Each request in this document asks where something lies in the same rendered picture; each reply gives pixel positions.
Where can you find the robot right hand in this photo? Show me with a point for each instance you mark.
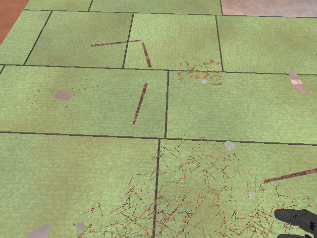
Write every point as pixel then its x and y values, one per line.
pixel 304 219

